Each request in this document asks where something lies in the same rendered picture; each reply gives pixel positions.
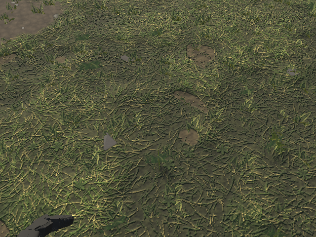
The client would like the robot left hand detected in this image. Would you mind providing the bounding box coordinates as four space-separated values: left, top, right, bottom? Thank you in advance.
16 214 74 237

